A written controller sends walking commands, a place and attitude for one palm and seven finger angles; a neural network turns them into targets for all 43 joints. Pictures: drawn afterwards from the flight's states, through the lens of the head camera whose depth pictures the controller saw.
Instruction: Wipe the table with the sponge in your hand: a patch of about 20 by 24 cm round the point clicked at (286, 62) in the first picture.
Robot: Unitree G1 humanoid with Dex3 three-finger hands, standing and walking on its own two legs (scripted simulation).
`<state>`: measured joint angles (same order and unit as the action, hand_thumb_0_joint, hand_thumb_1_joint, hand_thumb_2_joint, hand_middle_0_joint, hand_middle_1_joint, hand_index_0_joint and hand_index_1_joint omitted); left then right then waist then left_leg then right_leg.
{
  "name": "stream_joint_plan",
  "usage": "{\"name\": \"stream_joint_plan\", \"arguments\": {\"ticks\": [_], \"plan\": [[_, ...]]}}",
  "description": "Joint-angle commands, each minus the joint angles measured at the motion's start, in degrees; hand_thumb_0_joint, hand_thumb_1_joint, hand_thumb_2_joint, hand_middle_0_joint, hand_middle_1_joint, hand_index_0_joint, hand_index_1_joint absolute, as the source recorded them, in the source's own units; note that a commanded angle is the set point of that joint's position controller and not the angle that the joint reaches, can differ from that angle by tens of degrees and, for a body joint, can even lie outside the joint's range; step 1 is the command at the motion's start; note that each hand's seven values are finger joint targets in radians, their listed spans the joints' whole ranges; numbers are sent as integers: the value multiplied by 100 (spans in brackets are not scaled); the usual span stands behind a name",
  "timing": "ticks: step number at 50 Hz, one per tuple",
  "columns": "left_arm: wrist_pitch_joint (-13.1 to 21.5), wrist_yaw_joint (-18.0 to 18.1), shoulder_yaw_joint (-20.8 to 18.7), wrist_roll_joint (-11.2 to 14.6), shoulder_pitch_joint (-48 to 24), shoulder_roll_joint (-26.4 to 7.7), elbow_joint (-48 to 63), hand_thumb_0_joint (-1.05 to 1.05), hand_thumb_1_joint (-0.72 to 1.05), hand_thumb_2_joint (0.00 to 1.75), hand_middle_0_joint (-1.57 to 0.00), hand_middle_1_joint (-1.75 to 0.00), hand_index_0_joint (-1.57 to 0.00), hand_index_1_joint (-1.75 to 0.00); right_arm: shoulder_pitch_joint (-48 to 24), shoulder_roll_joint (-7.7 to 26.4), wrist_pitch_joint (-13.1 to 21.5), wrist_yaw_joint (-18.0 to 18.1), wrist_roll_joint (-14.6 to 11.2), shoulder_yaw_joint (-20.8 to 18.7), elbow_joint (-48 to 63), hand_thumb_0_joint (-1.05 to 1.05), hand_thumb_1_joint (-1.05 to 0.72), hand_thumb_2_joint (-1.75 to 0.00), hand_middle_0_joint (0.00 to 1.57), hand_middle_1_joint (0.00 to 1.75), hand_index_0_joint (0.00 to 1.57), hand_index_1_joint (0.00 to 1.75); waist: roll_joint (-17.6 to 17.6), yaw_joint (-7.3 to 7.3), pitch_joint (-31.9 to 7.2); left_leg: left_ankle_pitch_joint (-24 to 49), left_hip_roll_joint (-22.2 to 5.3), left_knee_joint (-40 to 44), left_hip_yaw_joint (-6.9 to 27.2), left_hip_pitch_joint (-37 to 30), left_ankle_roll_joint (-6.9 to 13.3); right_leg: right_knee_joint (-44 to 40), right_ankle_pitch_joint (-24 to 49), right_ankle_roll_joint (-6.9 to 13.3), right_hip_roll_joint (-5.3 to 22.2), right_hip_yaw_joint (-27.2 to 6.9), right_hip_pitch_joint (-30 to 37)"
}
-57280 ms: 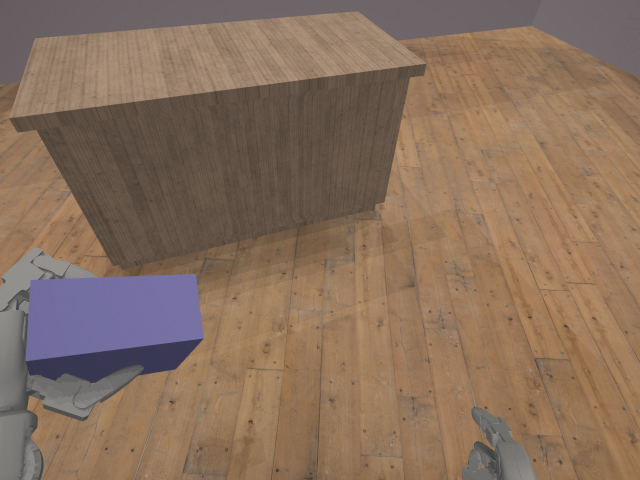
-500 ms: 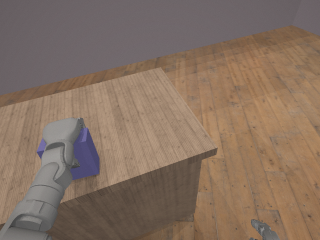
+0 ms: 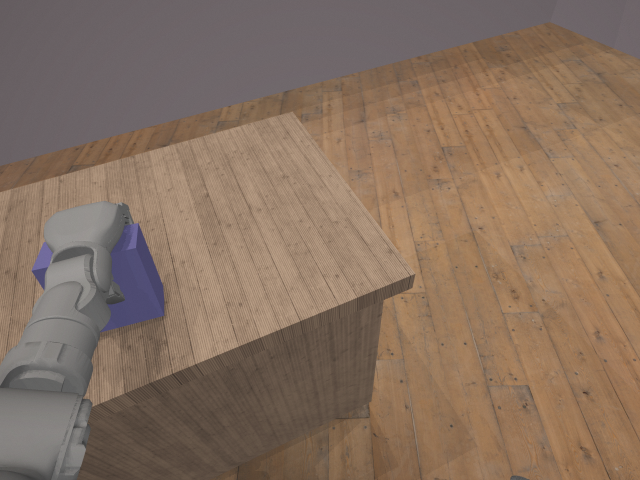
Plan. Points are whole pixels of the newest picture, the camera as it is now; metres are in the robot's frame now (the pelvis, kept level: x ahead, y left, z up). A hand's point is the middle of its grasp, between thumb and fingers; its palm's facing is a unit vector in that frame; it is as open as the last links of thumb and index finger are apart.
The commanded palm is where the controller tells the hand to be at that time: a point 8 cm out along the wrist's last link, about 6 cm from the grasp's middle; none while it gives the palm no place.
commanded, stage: wipe forward along the middle lane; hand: left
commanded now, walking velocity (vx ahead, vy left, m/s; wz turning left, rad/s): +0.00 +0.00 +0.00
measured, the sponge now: (112, 292) +0.37 +0.32 +0.02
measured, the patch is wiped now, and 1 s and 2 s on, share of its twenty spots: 0.95 0.95 0.95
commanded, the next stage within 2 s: slide back across to the first lane in 0.48 s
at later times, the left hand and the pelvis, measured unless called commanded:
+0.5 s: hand (98, 226) +0.45 +0.35 +0.08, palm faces -0.15 +0.00 -0.99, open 10.6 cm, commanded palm +0.45 +0.34 +0.12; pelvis +0.02 +0.03 +0.00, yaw -1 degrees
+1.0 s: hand (76, 223) +0.45 +0.38 +0.08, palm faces -0.06 -0.03 -1.00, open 10.6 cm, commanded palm +0.42 +0.38 +0.13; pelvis +0.04 +0.08 +0.01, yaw -1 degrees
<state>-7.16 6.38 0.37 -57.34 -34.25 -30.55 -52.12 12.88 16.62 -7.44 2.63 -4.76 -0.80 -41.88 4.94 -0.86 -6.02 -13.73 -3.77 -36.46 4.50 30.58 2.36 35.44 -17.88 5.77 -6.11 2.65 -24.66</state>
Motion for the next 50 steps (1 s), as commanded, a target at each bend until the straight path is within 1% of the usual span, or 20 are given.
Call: {"name": "stream_joint_plan", "arguments": {"ticks": [1, 3, 6, 8, 11, 12, 17, 20, 21, 28, 29, 31, 32, 35, 38, 40, 42, 46, 48, 50], "plan": [[-88, 254, -525, -240, -2011, -2057, 441, 0, 10, 130, -120, -160, -120, -160, -267, 782, 212, 11, 9, -205, 652, 0, -90, -90, 20, 30, 20, 30, -484, -46, -1088, 41, 503, 93, -350, -171, 149, -920, 1180, -365, 465, -978, 569], [-105, 274, -329, -286, -2072, -1879, 318, 0, 10, 130, -120, -160, -120, -160, -191, 788, 209, 7, 6, -212, 645, 0, -90, -90, 20, 30, 20, 30, -659, -150, -986, -55, 502, 84, -383, -199, 173, -922, 1026, -412, 445, -847, 400], [-110, 248, -418, -303, -2406, -2111, 293, 0, 10, 130, -120, -160, -120, -160, -161, 798, 224, 18, 1, -192, 633, 0, -90, -90, 20, 30, 20, 30, -386, -135, -1106, -44, 485, 114, -360, -165, 158, -923, 968, -375, 446, -856, 419], [-149, 239, -288, -350, -2575, -2072, 94, 0, 10, 130, -120, -160, -120, -160, -70, 828, 225, 24, -4, -190, 562, 0, -90, -90, 20, 30, 20, 30, -471, -245, -1016, -130, 468, 91, -375, -196, 176, -915, 812, -408, 436, -780, 251], [-152, 152, -252, -352, -2745, -2029, 126, 0, 10, 130, -120, -160, -120, -160, -26, 817, 232, 19, 11, -186, 586, 0, -90, -90, 20, 30, 20, 30, -308, -210, -1300, 116, 469, 111, -359, -314, 172, -855, 1160, -373, 414, -706, 330], [-140, 133, -111, -365, -2829, -1910, 99, 0, 10, 130, -120, -160, -120, -160, 73, 822, 234, 18, 12, -196, 553, 0, -90, -90, 20, 30, 20, 30, -352, -292, -1342, 145, 461, 73, -380, -395, 177, -803, 1248, -398, 421, -669, 331], [-79, 87, -293, -322, -2754, -2055, 19, 0, 10, 130, -120, -160, -120, -160, 189, 840, 189, 13, 39, -214, 545, 0, -90, -90, 20, 30, 20, 30, -429, -273, -1562, 409, 468, 45, -420, -457, 177, -768, 1671, -401, 398, -624, 473], [-85, 106, -245, -362, -2897, -2051, -78, 0, 10, 130, -120, -160, -120, -160, 209, 861, 172, -4, 26, -207, 538, 0, -90, -90, 20, 30, 20, 30, -472, -334, -1317, 324, 455, 83, -439, -385, 163, -805, 1566, -411, 390, -567, 308], [-44, 98, -302, -358, -2974, -2062, 32, 0, 10, 130, -120, -160, -120, -160, 191, 843, 176, -6, 42, -204, 557, 0, -90, -90, 20, 30, 20, 30, -295, -271, -1471, 486, 450, 111, -414, -462, 155, -764, 1678, -364, 374, -536, 325], [-160, 235, -165, -475, -3087, -1860, -202, 0, 10, 130, -120, -160, -120, -160, 380, 860, 113, -61, 67, -264, 471, 0, -90, -90, 20, 30, 20, 30, -467, -378, -1565, 692, 434, 65, -456, -648, 139, -691, 1757, -379, 327, -376, 146], [-191, 242, -35, -452, -3035, -1656, -177, 0, 10, 130, -120, -160, -120, -160, 364, 833, 112, -74, 67, -268, 505, 0, -90, -90, 20, 30, 20, 30, -419, -370, -1603, 715, 449, 100, -456, -716, 135, -708, 1701, -374, 312, -353, 130], [-180, 242, -319, -431, -3002, -1888, 93, 0, 10, 130, -120, -160, -120, -160, 281, 822, 84, -89, 81, -273, 536, 0, -90, -90, 20, 30, 20, 30, -151, -171, -1899, 1057, 431, 132, -426, -929, 119, -645, 1933, -298, 307, -337, 311], [-185, 260, -252, -448, -2963, -1824, 196, 0, 10, 130, -120, -160, -120, -160, 310, 811, 65, -98, 82, -296, 549, 0, -90, -90, 20, 30, 20, 30, -112, -184, -1992, 1171, 439, 103, -443, -1077, 128, -606, 2010, -307, 301, -301, 362], [-302, 296, -244, -404, -2771, -1740, 287, 0, 10, 130, -120, -160, -120, -160, 178, 797, 33, -120, 51, -278, 628, 0, -90, -90, 20, 30, 20, 30, -245, -125, -1757, 1094, 437, 267, -395, -1150, 116, -707, 1704, -303, 273, -205, 348], [-339, 339, -440, -456, -2988, -2048, 517, 0, 10, 130, -120, -160, -120, -160, 97, 823, 38, -103, 58, -284, 609, 0, -90, -90, 20, 30, 20, 30, -112, -81, -1773, 1171, 416, 365, -328, -1387, 122, -735, 1483, -272, 268, -146, 302], [-396, 345, -292, -536, -2755, -1803, 511, 0, 10, 130, -120, -160, -120, -160, 83, 787, 56, -139, 70, -286, 640, 0, -90, -90, 20, 30, 20, 30, -4, -39, -1698, 1300, 401, 412, -280, -1554, 98, -742, 1403, -226, 236, -68, 193], [-442, 329, -479, -563, -2514, -1978, 474, 0, 10, 130, -120, -160, -120, -160, 48, 815, 21, -149, 93, -280, 632, 0, -90, -90, 20, 30, 20, 30, -38, 48, -1751, 1496, 391, 412, -232, -1622, 81, -710, 1485, -193, 221, -48, 265], [-532, 260, -488, -477, -2195, -1871, 835, 0, 10, 130, -120, -160, -120, -160, -183, 772, -5, -188, 80, -252, 790, 0, -90, -90, 20, 30, 20, 30, 140, 176, -1763, 1678, 382, 496, -178, -1743, 48, -770, 1511, -151, 230, -39, 364], [-601, 211, -387, -494, -2268, -1884, 792, 0, 10, 130, -120, -160, -120, -160, -173, 797, -40, -180, 72, -249, 763, 0, -90, -90, 20, 30, 20, 30, -44, 53, -1561, 1520, 378, 497, -179, -1733, 59, -815, 1410, -185, 230, -19, 308], [-618, 129, -303, -476, -2259, -1815, 896, 0, 10, 130, -120, -160, -120, -160, -210, 781, -45, -171, 61, -230, 823, 0, -90, -90, 20, 30, 20, 30, -25, 57, -1511, 1459, 385, 549, -146, -1767, 51, -858, 1329, -178, 234, -8, 313]]}}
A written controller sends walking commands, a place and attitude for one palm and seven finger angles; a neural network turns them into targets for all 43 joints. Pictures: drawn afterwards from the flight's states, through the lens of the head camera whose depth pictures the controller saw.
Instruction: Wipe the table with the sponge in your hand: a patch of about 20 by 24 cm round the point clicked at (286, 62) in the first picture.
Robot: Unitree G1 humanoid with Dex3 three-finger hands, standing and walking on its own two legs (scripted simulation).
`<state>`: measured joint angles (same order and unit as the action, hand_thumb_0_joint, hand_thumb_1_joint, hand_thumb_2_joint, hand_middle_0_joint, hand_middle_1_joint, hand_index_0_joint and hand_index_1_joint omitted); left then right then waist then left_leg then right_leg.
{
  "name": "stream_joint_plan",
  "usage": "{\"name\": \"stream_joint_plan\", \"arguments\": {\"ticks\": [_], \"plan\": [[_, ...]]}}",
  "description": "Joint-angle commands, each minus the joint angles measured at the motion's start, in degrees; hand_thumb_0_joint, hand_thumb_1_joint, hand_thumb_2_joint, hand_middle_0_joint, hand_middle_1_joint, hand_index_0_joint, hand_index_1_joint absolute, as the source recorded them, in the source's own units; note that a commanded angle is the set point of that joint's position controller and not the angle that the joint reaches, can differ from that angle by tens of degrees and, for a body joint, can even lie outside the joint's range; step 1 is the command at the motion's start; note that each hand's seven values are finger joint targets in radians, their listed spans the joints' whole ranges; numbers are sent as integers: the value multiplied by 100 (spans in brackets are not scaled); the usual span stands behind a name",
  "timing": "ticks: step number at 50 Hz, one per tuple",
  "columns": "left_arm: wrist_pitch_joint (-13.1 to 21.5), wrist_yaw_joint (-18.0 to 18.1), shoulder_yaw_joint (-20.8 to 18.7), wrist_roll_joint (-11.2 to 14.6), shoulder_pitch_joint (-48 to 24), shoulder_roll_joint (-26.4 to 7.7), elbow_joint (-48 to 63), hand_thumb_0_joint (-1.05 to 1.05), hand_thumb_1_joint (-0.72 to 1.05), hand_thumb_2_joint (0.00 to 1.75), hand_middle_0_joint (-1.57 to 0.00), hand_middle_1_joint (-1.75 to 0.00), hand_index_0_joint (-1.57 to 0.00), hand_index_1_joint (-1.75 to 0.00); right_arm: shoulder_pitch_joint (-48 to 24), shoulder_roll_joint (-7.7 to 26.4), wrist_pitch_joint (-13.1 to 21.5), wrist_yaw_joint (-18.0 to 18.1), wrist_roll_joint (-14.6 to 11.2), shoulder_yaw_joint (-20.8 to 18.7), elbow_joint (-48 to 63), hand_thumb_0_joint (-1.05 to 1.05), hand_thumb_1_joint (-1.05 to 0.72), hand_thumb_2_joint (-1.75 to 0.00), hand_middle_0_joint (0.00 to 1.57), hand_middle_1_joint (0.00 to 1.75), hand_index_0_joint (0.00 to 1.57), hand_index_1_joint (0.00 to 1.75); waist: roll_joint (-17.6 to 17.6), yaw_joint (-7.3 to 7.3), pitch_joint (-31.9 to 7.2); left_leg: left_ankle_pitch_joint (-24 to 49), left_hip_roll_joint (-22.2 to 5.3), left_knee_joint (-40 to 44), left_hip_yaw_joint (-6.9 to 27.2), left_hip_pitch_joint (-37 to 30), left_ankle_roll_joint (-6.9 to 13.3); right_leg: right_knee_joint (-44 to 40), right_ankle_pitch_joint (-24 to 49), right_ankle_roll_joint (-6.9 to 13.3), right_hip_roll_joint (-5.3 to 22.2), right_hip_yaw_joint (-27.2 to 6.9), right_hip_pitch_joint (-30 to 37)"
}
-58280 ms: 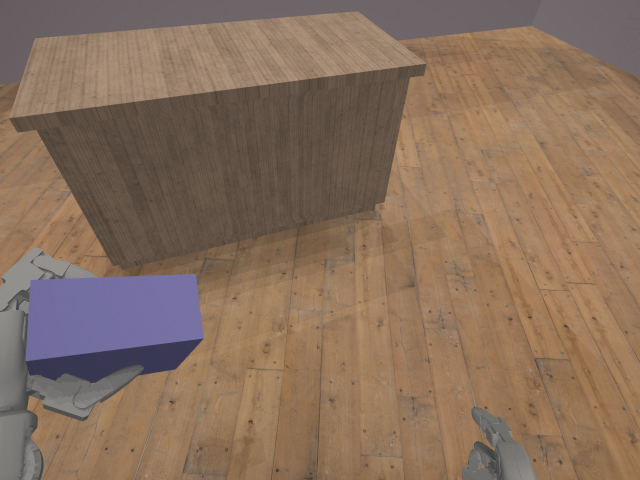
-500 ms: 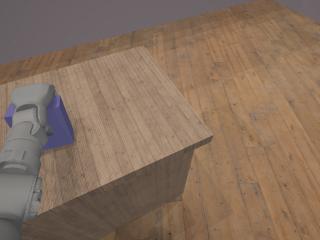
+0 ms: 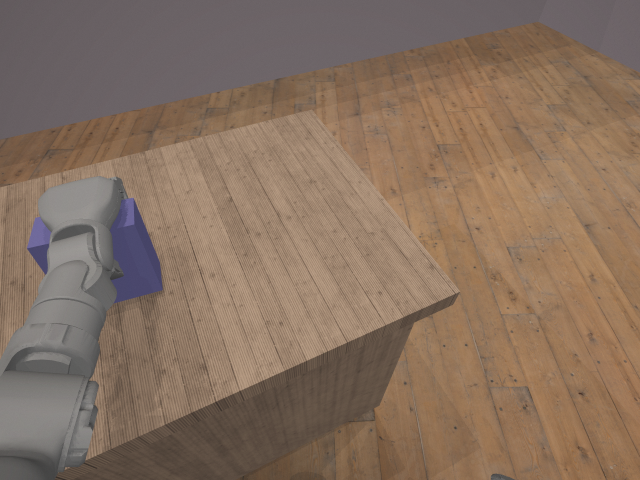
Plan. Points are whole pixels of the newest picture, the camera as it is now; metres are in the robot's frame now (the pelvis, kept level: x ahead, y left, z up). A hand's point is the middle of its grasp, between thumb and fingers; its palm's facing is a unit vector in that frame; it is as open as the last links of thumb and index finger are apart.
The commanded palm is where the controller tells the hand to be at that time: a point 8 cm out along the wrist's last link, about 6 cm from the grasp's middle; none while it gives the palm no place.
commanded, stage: slide back across to the first lane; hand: left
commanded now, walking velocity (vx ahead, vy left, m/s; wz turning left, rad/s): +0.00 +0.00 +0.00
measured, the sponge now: (109, 267) +0.40 +0.32 +0.01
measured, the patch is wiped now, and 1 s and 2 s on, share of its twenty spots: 0.95 0.95 0.95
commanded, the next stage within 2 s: wipe back along the first lane in 0.22 s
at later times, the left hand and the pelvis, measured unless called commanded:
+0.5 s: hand (65, 254) +0.38 +0.35 +0.07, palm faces -0.10 -0.02 -0.99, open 10.6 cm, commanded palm +0.35 +0.33 +0.12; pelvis +0.01 -0.01 +0.00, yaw +1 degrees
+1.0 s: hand (64, 287) +0.33 +0.33 +0.07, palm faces -0.04 -0.04 -1.00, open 10.6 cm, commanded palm +0.29 +0.31 +0.10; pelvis +0.01 -0.01 +0.00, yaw +2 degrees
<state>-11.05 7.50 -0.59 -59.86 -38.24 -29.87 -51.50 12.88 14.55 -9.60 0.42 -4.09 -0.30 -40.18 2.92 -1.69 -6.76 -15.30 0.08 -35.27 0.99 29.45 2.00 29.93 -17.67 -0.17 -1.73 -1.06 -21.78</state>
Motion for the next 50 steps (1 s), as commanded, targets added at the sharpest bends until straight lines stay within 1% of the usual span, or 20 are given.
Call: {"name": "stream_joint_plan", "arguments": {"ticks": [1, 5, 6, 8, 11, 13, 16, 19, 24, 26, 30, 31, 33, 39, 41, 43, 44, 45, 47, 50], "plan": [[-168, -29, -325, -188, -1868, -1949, 1000, 0, 10, 130, -120, -160, -120, -160, -274, 982, 191, 66, 0, -273, 674, 0, -90, -90, 20, 30, 20, 30, 351, 212, -1554, 1804, -17, 442, 226, -1767, 89, -300, 1412, 450, -200, 344, 68], [-99, -160, -199, -224, -1873, -1917, 988, 0, 10, 130, -120, -160, -120, -160, -190, 994, 160, 99, -2, -291, 652, 0, -90, -90, 20, 30, 20, 30, 170, 87, -1422, 1666, -15, 436, 257, -1855, 97, -379, 1276, 431, -202, 355, -21], [-16, -212, -341, -182, -1857, -2028, 1104, 0, 10, 130, -120, -160, -120, -160, -258, 985, 173, 115, -6, -271, 691, 0, -90, -90, 20, 30, 20, 30, 366, 177, -1460, 1797, -26, 480, 305, -1896, 81, -378, 1306, 472, -196, 346, 8], [79, -258, -174, -193, -1929, -1916, 1172, 0, 10, 130, -120, -160, -120, -160, -176, 985, 168, 137, 5, -293, 667, 0, -90, -90, 20, 30, 20, 30, 328, 73, -1454, 1763, -9, 430, 291, -1993, 90, -390, 1288, 450, -202, 351, -62], [262, -305, -404, -160, -1775, -2070, 1332, 0, 10, 130, -120, -160, -120, -160, -209, 984, 180, 136, 14, -302, 671, 0, -90, -90, 20, 30, 20, 30, 476, 184, -1619, 2138, -20, 397, 304, -2087, 74, -370, 1544, 494, -199, 325, 44], [324, -315, -314, -128, -1578, -1976, 1397, 0, 10, 130, -120, -160, -120, -160, -161, 986, 160, 123, 20, -325, 675, 0, -90, -90, 20, 30, 20, 30, 405, 143, -1600, 2168, 3, 340, 254, -2103, 85, -380, 1627, 466, -207, 333, 68], [428, -317, -647, -69, -1497, -2310, 1479, 0, 10, 130, -120, -160, -120, -160, -248, 1023, 130, 132, 18, -305, 681, 0, -90, -90, 20, 30, 20, 30, 340, 228, -1645, 2261, 36, 353, 209, -1940, 104, -381, 1913, 476, -183, 279, 303], [414, -315, -431, -26, -1011, -1984, 1445, 0, 10, 130, -120, -160, -120, -160, -199, 1004, 116, 96, 11, -332, 705, 0, -90, -90, 20, 30, 20, 30, 227, 206, -1538, 2238, 61, 331, 173, -1922, 116, -403, 1922, 447, -202, 311, 308], [395, -337, -379, 99, -629, -1851, 1593, 0, 10, 130, -120, -160, -120, -160, -302, 1020, 81, 81, -18, -333, 701, 0, -90, -90, 20, 30, 20, 30, 89, 194, -1439, 2126, 102, 333, 85, -1776, 149, -440, 2157, 417, -178, 262, 491], [397, -355, -566, 178, -373, -1928, 1800, 0, 10, 130, -120, -160, -120, -160, -421, 1018, 91, 69, -24, -316, 740, 0, -90, -90, 20, 30, 20, 30, 236, 312, -1503, 2233, 106, 356, 90, -1780, 152, -433, 2293, 447, -166, 220, 637], [303, -382, -449, 239, 107, -1768, 1850, 0, 10, 130, -120, -160, -120, -160, -458, 1012, 74, 51, -51, -317, 766, 0, -90, -90, 20, 30, 20, 30, -44, 263, -1284, 2082, 139, 347, 36, -1643, 161, -447, 2390, 395, -156, 224, 709], [337, -393, -579, 317, 243, -1784, 2049, 0, 10, 130, -120, -160, -120, -160, -546, 1000, 88, 47, -51, -309, 799, 0, -90, -90, 20, 30, 20, 30, 75, 353, -1348, 2192, 140, 359, 65, -1672, 169, -438, 2482, 422, -151, 192, 792], [269, -400, -373, 304, 371, -1604, 2019, 0, 10, 130, -120, -160, -120, -160, -512, 1001, 90, 43, -54, -313, 802, 0, -90, -90, 20, 30, 20, 30, -88, 267, -1198, 2008, 143, 362, 32, -1626, 163, -458, 2360, 387, -160, 240, 716], [163, -404, -434, 364, 983, -1530, 2267, 0, 10, 130, -120, -160, -120, -160, -687, 968, 115, 34, -66, -288, 881, 0, -90, -90, 20, 30, 20, 30, -197, 337, -1011, 1880, 173, 387, 10, -1531, 158, -474, 2398, 378, -138, 189, 812], [142, -419, -485, 394, 1088, -1494, 2459, 0, 10, 130, -120, -160, -120, -160, -816, 954, 130, 32, -61, -264, 936, 0, -90, -90, 20, 30, 20, 30, -102, 405, -987, 1925, 175, 415, 51, -1510, 163, -455, 2390, 409, -137, 162, 851], [50, -414, -224, 351, 1021, -1288, 2567, 0, 10, 130, -120, -160, -120, -160, -811, 930, 133, 42, -56, -269, 944, 0, -90, -90, 20, 30, 20, 30, -61, 316, -886, 1805, 166, 420, 26, -1587, 159, -488, 2202, 388, -145, 213, 710], [15, -397, -344, 305, 1039, -1432, 2541, 0, 10, 130, -120, -160, -120, -160, -824, 938, 131, 39, -61, -270, 917, 0, -90, -90, 20, 30, 20, 30, -85, 347, -910, 1763, 166, 425, 52, -1600, 147, -499, 2100, 399, -146, 212, 697], [2, -403, -176, 327, 1171, -1212, 2658, 0, 10, 130, -120, -160, -120, -160, -852, 904, 150, 32, -55, -261, 972, 0, -90, -90, 20, 30, 20, 30, -60, 345, -942, 1797, 174, 426, 47, -1622, 150, -484, 2121, 398, -152, 222, 724], [4, -401, -350, 378, 1483, -1305, 2740, 0, 10, 130, -120, -160, -120, -160, -897, 905, 173, 32, -48, -252, 987, 0, -90, -90, 20, 30, 20, 30, -81, 410, -959, 1898, 174, 399, 63, -1654, 153, -450, 2254, 415, -160, 213, 833], [-81, -404, -78, 381, 1590, -988, 3058, 0, 10, 130, -120, -160, -120, -160, -1009, 860, 182, 6, -51, -236, 1049, 0, -90, -90, 20, 30, 20, 30, -20, 383, -867, 1806, 146, 449, 93, -1677, 124, -467, 2027, 407, -159, 253, 704]]}}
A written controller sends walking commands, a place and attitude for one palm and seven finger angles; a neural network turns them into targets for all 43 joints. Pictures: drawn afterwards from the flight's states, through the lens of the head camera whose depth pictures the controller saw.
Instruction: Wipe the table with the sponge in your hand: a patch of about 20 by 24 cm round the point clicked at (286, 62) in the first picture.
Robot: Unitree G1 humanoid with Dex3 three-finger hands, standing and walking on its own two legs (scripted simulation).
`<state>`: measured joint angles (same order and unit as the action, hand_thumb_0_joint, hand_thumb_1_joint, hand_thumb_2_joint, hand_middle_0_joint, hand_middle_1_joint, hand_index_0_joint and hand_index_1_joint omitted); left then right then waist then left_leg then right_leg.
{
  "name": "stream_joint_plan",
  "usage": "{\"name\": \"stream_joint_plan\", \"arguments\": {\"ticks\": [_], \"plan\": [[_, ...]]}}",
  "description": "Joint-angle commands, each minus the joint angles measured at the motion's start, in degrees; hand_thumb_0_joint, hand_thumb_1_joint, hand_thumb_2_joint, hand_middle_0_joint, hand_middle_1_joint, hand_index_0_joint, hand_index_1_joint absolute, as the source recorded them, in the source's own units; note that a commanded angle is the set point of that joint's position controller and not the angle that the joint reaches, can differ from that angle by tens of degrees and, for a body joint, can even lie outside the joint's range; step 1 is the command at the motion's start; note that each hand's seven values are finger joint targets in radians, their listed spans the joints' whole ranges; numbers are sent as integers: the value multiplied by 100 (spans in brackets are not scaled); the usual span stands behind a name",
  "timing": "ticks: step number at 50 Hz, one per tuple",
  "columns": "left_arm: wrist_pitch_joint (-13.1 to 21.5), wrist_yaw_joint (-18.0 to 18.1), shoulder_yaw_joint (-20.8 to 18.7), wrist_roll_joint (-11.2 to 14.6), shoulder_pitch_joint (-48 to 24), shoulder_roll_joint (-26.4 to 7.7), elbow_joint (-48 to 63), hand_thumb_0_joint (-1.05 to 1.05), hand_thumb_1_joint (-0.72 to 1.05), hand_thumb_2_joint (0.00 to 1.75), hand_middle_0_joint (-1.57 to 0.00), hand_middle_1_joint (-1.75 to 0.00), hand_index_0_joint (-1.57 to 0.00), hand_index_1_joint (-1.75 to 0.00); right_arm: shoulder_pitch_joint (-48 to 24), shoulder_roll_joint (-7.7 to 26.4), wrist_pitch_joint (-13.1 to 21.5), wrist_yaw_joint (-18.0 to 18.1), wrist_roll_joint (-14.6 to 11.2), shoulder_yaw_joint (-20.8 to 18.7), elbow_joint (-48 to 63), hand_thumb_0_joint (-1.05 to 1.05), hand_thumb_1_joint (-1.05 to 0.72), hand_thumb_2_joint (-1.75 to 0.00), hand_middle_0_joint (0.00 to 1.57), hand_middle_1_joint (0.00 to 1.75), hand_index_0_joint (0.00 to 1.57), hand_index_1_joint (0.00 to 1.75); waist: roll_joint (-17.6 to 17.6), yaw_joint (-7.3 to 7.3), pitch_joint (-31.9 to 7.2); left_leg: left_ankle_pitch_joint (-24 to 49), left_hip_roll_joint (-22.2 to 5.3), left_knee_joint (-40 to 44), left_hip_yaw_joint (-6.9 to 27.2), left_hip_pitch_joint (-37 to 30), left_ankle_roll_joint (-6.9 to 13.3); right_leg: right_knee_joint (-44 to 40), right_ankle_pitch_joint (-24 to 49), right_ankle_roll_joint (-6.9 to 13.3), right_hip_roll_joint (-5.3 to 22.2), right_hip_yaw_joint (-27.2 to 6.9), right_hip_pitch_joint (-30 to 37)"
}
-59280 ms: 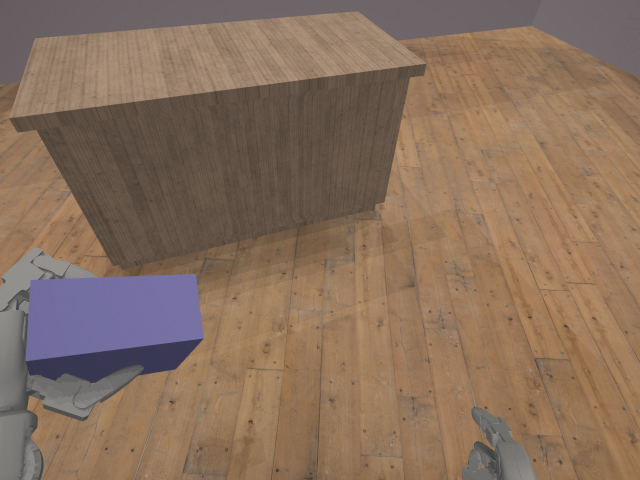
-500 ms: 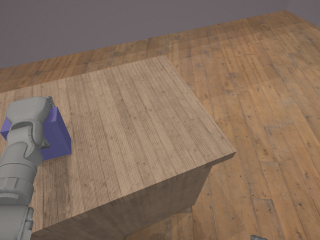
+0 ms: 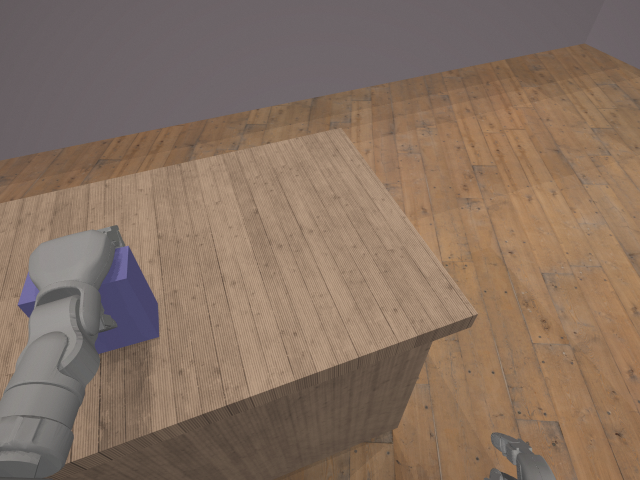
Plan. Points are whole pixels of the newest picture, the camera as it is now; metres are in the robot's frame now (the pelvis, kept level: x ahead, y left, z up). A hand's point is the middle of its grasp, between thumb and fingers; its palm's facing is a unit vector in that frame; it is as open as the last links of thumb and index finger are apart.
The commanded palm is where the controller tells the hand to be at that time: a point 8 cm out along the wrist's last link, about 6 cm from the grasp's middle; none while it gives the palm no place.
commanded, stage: wipe back along the first lane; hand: left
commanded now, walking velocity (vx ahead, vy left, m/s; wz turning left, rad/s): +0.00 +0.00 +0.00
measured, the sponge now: (104, 314) +0.32 +0.34 +0.01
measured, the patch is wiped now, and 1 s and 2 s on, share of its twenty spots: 0.95 0.95 0.95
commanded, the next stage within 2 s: lift the sponge slowly off the table in 0.94 s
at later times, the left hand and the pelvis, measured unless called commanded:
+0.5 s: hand (97, 320) +0.28 +0.31 +0.06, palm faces +0.01 -0.04 -1.00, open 10.7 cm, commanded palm +0.24 +0.29 +0.10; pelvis -0.01 +0.00 +0.00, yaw +0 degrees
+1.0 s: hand (94, 360) +0.23 +0.29 +0.06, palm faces +0.02 -0.06 -1.00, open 10.7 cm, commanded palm +0.19 +0.28 +0.10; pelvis -0.01 -0.01 +0.00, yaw -1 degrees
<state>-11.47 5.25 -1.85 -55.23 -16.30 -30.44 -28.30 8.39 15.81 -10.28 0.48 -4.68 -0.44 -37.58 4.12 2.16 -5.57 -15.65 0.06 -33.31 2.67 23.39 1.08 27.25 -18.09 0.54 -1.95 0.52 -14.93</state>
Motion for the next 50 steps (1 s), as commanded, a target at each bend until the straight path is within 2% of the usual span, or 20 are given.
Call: {"name": "stream_joint_plan", "arguments": {"ticks": [1, 5, 6, 9, 13, 20, 21, 22, 23, 25, 29, 31, 38, 41, 42, 44, 45, 46, 47, 50], "plan": [[-39, -178, -93, -49, -557, -994, 876, 0, 10, 130, -120, -160, -120, -160, -634, 735, 265, -3, 6, -212, 802, 0, -90, -90, 20, 30, 20, 30, -82, 50, -1007, 1914, 133, 275, -15, -1093, 221, -185, 2052, 369, -149, 86, 50], [-195, -138, 171, -6, -88, -657, 1161, 0, 10, 130, -120, -160, -120, -160, -714, 678, 306, -28, 16, -201, 887, 0, -90, -90, 20, 30, 20, 30, -199, 62, -931, 1855, 132, 289, -25, -1127, 208, -186, 1979, 339, -154, 134, 62], [-205, -130, -57, 41, -89, -843, 1261, 0, 10, 130, -120, -160, -120, -160, -785, 699, 307, -13, 17, -188, 864, 0, -90, -90, 20, 30, 20, 30, -160, 114, -932, 1844, 121, 330, 5, -1127, 213, -200, 1976, 361, -154, 100, 127], [-363, -121, 57, -1, -157, -823, 1215, 0, 10, 130, -120, -160, -120, -160, -811, 688, 299, 21, 9, -154, 840, 0, -90, -90, 20, 30, 20, 30, -270, 76, -732, 1571, 132, 396, 12, -1063, 196, -250, 1694, 340, -157, 147, 43], [-399, -132, 202, 20, 81, -596, 1491, 0, 10, 130, -120, -160, -120, -160, -899, 638, 346, 19, 17, -141, 870, 0, -90, -90, 20, 30, 20, 30, -92, 113, -794, 1633, 126, 406, 22, -1192, 195, -236, 1667, 355, -166, 154, 90], [-476, -131, 352, 55, 501, -355, 1872, 0, 10, 130, -120, -160, -120, -160, -1044, 604, 413, -22, 24, -121, 909, 0, -90, -90, 20, 30, 20, 30, -259, 145, -673, 1555, 107, 453, 62, -1180, 180, -240, 1601, 348, -177, 158, 118], [-478, -119, 189, 65, 586, -466, 1953, 0, 10, 130, -120, -160, -120, -160, -1094, 622, 426, -24, 35, -119, 906, 0, -90, -90, 20, 30, 20, 30, -242, 208, -685, 1573, 99, 489, 99, -1176, 179, -228, 1578, 372, -189, 129, 174], [-477, -115, 391, 112, 684, -239, 2087, 0, 10, 130, -120, -160, -120, -160, -1096, 580, 438, -26, 33, -126, 944, 0, -90, -90, 20, 30, 20, 30, -217, 187, -730, 1574, 112, 462, 59, -1229, 194, -222, 1598, 351, -188, 153, 204], [-491, -94, 233, 88, 772, -413, 2036, 0, 10, 130, -120, -160, -120, -160, -1089, 599, 451, -32, 32, -121, 909, 0, -90, -90, 20, 30, 20, 30, -244, 198, -681, 1615, 111, 438, 65, -1202, 180, -224, 1690, 358, -181, 136, 210], [-531, -98, 403, 95, 849, -236, 2171, 0, 10, 130, -120, -160, -120, -160, -1154, 571, 470, -36, 33, -111, 933, 0, -90, -90, 20, 30, 20, 30, -300, 181, -625, 1533, 120, 454, 47, -1187, 181, -237, 1680, 338, -175, 128, 197], [-598, -78, 276, 165, 992, -327, 2268, 0, 10, 130, -120, -160, -120, -160, -1218, 573, 478, 0, 34, -103, 915, 0, -90, -90, 20, 30, 20, 30, -349, 218, -517, 1386, 141, 500, 14, -1144, 191, -278, 1601, 325, -169, 83, 265], [-598, -70, -11, 196, 1169, -590, 2416, 0, 10, 130, -120, -160, -120, -160, -1288, 613, 493, 11, 51, -107, 897, 0, -90, -90, 20, 30, 20, 30, -303, 307, -604, 1495, 163, 485, 8, -1194, 189, -257, 1831, 343, -156, -19, 424], [-592, -76, 177, 291, 1623, -299, 2778, 0, 10, 130, -120, -160, -120, -160, -1368, 539, 559, 12, 48, -92, 950, 0, -90, -90, 20, 30, 20, 30, -366, 296, -441, 1410, 178, 480, -17, -1176, 188, -289, 1799, 308, -159, -12, 371], [-606, -51, -18, 306, 1770, -468, 2911, 0, 10, 130, -120, -160, -120, -160, -1422, 569, 573, 17, 64, -110, 920, 0, -90, -90, 20, 30, 20, 30, -311, 344, -438, 1425, 188, 494, -11, -1201, 184, -298, 1887, 330, -155, -122, 430], [-601, -50, 166, 309, 1825, -257, 2926, 0, 10, 130, -120, -160, -120, -160, -1412, 536, 585, 16, 59, -108, 945, 0, -90, -90, 20, 30, 20, 30, -342, 304, -379, 1447, 190, 462, -54, -1179, 191, -265, 1932, 314, -151, -70, 414], [-595, -48, 140, 348, 2130, -236, 2999, 0, 10, 130, -120, -160, -120, -160, -1418, 529, 618, 10, 60, -117, 963, 0, -90, -90, 20, 30, 20, 30, -460, 342, -441, 1456, 198, 445, -53, -1185, 190, -263, 2020, 296, -138, -95, 462], [-595, -41, 47, 365, 2242, -314, 3021, 0, 10, 130, -120, -160, -120, -160, -1429, 530, 625, 8, 61, -118, 956, 0, -90, -90, 20, 30, 20, 30, -535, 362, -425, 1461, 207, 424, -52, -1178, 186, -260, 2108, 289, -126, -129, 490], [-585, -26, -143, 359, 2267, -525, 3125, 0, 10, 130, -120, -160, -120, -160, -1474, 562, 625, 12, 77, -118, 926, 0, -90, -90, 20, 30, 20, 30, -355, 404, -472, 1481, 211, 433, -35, -1209, 179, -247, 2144, 317, -134, -205, 536], [-584, -24, 50, 387, 2266, -297, 3180, 0, 10, 130, -120, -160, -120, -160, -1457, 513, 620, 23, 73, -111, 953, 0, -90, -90, 20, 30, 20, 30, -454, 349, -417, 1432, 214, 424, -80, -1170, 188, -240, 2103, 287, -129, -157, 505], [-587, -4, -120, 431, 2591, -414, 3204, 0, 10, 130, -120, -160, -120, -160, -1460, 525, 644, 17, 74, -111, 943, 0, -90, -90, 20, 30, 20, 30, -502, 400, -331, 1443, 222, 392, -82, -1153, 177, -255, 2222, 277, -111, -200, 509]]}}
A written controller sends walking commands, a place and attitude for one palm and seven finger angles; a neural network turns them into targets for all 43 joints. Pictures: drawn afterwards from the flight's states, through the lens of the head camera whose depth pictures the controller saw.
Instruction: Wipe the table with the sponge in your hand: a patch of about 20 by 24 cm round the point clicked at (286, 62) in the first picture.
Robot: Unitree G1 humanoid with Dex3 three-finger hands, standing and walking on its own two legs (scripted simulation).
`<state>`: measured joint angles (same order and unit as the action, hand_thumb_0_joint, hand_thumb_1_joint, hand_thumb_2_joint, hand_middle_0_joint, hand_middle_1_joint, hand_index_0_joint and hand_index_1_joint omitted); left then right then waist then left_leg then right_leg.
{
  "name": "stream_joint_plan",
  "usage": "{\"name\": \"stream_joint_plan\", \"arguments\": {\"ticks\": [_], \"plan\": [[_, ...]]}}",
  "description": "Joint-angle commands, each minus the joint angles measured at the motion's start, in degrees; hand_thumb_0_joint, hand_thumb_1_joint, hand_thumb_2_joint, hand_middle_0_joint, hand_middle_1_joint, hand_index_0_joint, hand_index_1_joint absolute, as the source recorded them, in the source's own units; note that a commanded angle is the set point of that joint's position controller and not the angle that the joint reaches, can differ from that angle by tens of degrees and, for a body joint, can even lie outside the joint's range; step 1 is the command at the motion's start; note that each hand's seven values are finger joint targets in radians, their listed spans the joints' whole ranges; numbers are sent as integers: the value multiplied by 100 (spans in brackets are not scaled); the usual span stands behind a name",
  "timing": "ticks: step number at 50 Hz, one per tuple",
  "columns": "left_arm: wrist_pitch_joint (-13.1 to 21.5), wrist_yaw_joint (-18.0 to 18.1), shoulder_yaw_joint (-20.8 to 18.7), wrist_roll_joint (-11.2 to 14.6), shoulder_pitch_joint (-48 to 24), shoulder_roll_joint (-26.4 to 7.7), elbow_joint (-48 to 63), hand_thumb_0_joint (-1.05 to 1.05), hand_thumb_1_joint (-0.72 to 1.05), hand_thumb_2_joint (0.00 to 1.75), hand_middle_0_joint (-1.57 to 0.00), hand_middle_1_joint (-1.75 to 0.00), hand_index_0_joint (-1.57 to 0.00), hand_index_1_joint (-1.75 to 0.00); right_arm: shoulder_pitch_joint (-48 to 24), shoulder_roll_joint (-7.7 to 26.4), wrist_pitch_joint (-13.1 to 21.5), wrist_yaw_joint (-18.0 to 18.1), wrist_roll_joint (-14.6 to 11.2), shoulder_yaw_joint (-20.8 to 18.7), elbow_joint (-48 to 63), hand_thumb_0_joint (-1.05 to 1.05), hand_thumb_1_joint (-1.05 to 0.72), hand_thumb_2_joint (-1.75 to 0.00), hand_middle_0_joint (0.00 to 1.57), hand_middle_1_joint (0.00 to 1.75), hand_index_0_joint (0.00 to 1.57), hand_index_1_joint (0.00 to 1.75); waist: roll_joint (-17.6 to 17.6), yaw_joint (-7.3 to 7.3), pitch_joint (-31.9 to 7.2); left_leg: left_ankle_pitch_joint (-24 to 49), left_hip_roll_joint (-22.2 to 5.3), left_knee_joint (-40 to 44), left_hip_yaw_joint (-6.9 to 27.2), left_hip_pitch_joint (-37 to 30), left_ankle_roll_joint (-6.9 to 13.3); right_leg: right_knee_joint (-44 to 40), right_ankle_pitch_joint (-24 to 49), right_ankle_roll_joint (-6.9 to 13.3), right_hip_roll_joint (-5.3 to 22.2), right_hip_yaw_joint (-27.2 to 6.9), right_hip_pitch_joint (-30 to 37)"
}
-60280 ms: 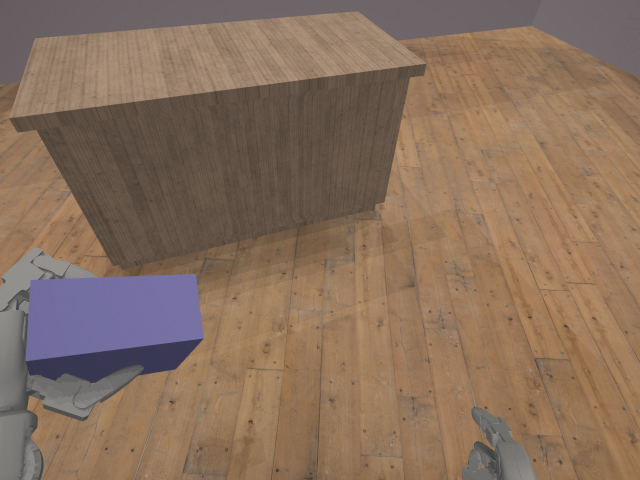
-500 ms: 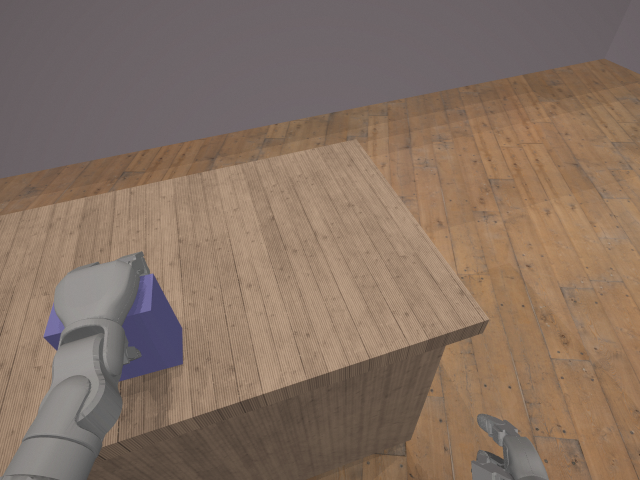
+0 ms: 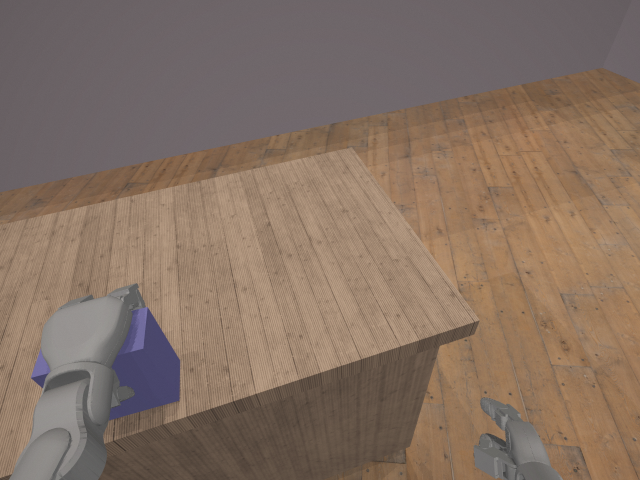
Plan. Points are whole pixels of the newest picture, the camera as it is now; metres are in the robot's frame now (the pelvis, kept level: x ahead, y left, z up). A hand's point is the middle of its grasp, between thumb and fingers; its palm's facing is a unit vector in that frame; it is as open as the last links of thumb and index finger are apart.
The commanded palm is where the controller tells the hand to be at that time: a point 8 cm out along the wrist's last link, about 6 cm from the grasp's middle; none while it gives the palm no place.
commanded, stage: lift the sponge slowly off the table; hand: left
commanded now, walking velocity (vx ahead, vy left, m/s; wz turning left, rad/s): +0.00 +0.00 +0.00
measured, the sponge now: (123, 376) +0.23 +0.31 +0.00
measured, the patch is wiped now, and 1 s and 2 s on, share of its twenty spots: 0.95 0.95 0.95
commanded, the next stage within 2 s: none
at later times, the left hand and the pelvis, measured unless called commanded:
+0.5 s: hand (103, 365) +0.21 +0.30 +0.07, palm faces +0.00 -0.09 -1.00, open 10.6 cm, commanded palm +0.19 +0.29 +0.13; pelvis -0.01 +0.00 +0.00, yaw +1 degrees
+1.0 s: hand (97, 346) +0.22 +0.30 +0.09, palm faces +0.01 -0.08 -1.00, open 10.6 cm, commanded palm +0.20 +0.29 +0.16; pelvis -0.02 -0.01 +0.01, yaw +1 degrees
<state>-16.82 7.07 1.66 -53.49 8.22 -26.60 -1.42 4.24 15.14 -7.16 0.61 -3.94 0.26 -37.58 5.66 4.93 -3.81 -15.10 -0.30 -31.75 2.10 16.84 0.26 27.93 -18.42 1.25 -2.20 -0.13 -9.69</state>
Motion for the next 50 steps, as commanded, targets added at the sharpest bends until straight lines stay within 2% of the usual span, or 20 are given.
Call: {"name": "stream_joint_plan", "arguments": {"ticks": [1, 2, 5, 6, 8, 11, 14, 16, 19, 21, 23, 26, 27, 31, 33, 36, 38, 41, 42, 50], "plan": [[-48, -175, -629, 256, 194, -964, 666, 0, 10, 130, -120, -160, -120, -160, -1107, 621, 323, 2, 11, -186, 938, 0, -90, -90, 20, 30, 20, 30, -538, 165, -542, 1393, 262, 256, 11, -530, 251, -324, 2230, 239, -97, -219, 20], [-53, -171, -414, 248, 122, -738, 706, 0, 10, 130, -120, -160, -120, -160, -1104, 578, 323, 9, 10, -182, 955, 0, -90, -90, 20, 30, 20, 30, -480, 100, -447, 1359, 249, 255, -47, -491, 258, -307, 2167, 216, -92, -135, -56], [-99, -162, -542, 173, -190, -952, 714, 0, 10, 130, -120, -160, -120, -160, -1105, 608, 328, 58, 19, -188, 924, 0, -90, -90, 20, 30, 20, 30, -540, 105, -427, 1276, 257, 278, -9, -546, 272, -393, 1950, 213, -95, -162, -125], [-94, -152, -690, 130, -371, -1162, 896, 0, 10, 130, -120, -160, -120, -160, -1175, 634, 326, 76, 36, -192, 909, 0, -90, -90, 20, 30, 20, 30, -351, 133, -509, 1284, 257, 304, 28, -633, 270, -406, 1890, 255, -115, -250, -108], [-115, -170, -407, 125, -452, -864, 832, 0, 10, 130, -120, -160, -120, -160, -1141, 580, 361, 92, 21, -173, 929, 0, -90, -90, 20, 30, 20, 30, -372, 78, -368, 1196, 246, 341, 4, -623, 281, -444, 1682, 235, -121, -99, -206], [-83, -189, -532, 52, -799, -1081, 1051, 0, 10, 130, -120, -160, -120, -160, -1212, 597, 384, 130, 45, -182, 923, 0, -90, -90, 20, 30, 20, 30, -212, 105, -513, 1163, 244, 414, 58, -753, 293, -491, 1494, 271, -138, -156, -153], [-7, -211, -473, 57, -776, -985, 985, 0, 10, 130, -120, -160, -120, -160, -1163, 573, 419, 145, 55, -188, 905, 0, -90, -90, 20, 30, 20, 30, -360, 87, -568, 1208, 252, 394, 20, -768, 302, -479, 1598, 248, -129, -82, -87], [35, -206, -772, 50, -822, -1322, 1134, 0, 10, 130, -120, -160, -120, -160, -1210, 602, 424, 153, 76, -189, 893, 0, -90, -90, 20, 30, 20, 30, -257, 159, -647, 1274, 261, 407, 73, -852, 297, -500, 1646, 286, -142, -194, -5], [75, -212, -648, 91, -844, -1161, 1070, 0, 10, 130, -120, -160, -120, -160, -1169, 568, 450, 165, 76, -177, 883, 0, -90, -90, 20, 30, 20, 30, -284, 103, -486, 1190, 255, 435, 37, -799, 298, -552, 1530, 254, -135, -91, -78], [100, -198, -954, 42, -1091, -1547, 1222, 0, 10, 130, -120, -160, -120, -160, -1221, 613, 446, 188, 95, -178, 856, 0, -90, -90, 20, 30, 20, 30, -133, 158, -593, 1236, 267, 459, 77, -899, 292, -582, 1521, 293, -148, -197, 13], [121, -211, -683, 31, -1226, -1254, 1192, 0, 10, 130, -120, -160, -120, -160, -1201, 563, 480, 196, 82, -161, 853, 0, -90, -90, 20, 30, 20, 30, -112, 106, -522, 1214, 253, 485, 55, -918, 294, -608, 1422, 274, -146, -61, -72], [153, -218, -826, -15, -1541, -1501, 1314, 0, 10, 130, -120, -160, -120, -160, -1257, 590, 501, 222, 92, -158, 829, 0, -90, -90, 20, 30, 20, 30, -22, 112, -575, 1126, 250, 565, 94, -1012, 286, -684, 1219, 305, -169, -141, -35], [173, -215, -622, -24, -1609, -1276, 1309, 0, 10, 130, -120, -160, -120, -160, -1253, 543, 528, 235, 89, -156, 834, 0, -90, -90, 20, 30, 20, 30, -33, 80, -581, 1129, 253, 551, 55, -1030, 303, -673, 1200, 285, -157, -70, -61], [227, -224, -740, -65, -2101, -1522, 1386, 0, 10, 130, -120, -160, -120, -160, -1294, 577, 573, 281, 93, -141, 789, 0, -90, -90, 20, 30, 20, 30, 49, 71, -633, 1073, 247, 647, 104, -1168, 293, -773, 1097, 314, -179, -141, -29], [272, -220, -509, -68, -2150, -1239, 1339, 0, 10, 130, -120, -160, -120, -160, -1271, 525, 627, 279, 89, -140, 780, 0, -90, -90, 20, 30, 20, 30, 46, 66, -651, 1107, 240, 670, 91, -1197, 296, -765, 1120, 303, -173, -17, -22], [251, -208, -758, -80, -2252, -1538, 1396, 0, 10, 130, -120, -160, -120, -160, -1309, 562, 620, 291, 114, -135, 759, 0, -90, -90, 20, 30, 20, 30, 54, 116, -746, 1187, 246, 719, 105, -1257, 282, -813, 1196, 329, -181, -131, 126], [196, -199, -655, -75, -2225, -1380, 1204, 0, 10, 130, -120, -160, -120, -160, -1302, 540, 621, 281, 104, -122, 733, 0, -90, -90, 20, 30, 20, 30, 13, 129, -691, 1209, 247, 729, 72, -1209, 277, -817, 1210, 311, -165, -42, 137], [93, -228, -918, -74, -2305, -1725, 1204, 0, 10, 130, -120, -160, -120, -160, -1355, 602, 576, 265, 101, -119, 712, 0, -90, -90, 20, 30, 20, 30, 68, 174, -766, 1277, 264, 781, 84, -1225, 259, -841, 1313, 344, -166, -168, 298], [76, -249, -759, -53, -2323, -1536, 1204, 0, 10, 130, -120, -160, -120, -160, -1369, 555, 581, 257, 96, -107, 733, 0, -90, -90, 20, 30, 20, 30, 30, 157, -763, 1317, 258, 753, 38, -1211, 271, -805, 1366, 311, -138, -74, 300], [36, -582, -745, 73, -2272, -1624, 1255, 0, 10, 130, -120, -160, -120, -160, -1406, 600, 530, 247, 84, -88, 760, 0, -90, -90, 20, 30, 20, 30, -71, 106, -638, 1268, 275, 751, 53, -1223, 295, -905, 1409, 271, -109, -101, 271]]}}
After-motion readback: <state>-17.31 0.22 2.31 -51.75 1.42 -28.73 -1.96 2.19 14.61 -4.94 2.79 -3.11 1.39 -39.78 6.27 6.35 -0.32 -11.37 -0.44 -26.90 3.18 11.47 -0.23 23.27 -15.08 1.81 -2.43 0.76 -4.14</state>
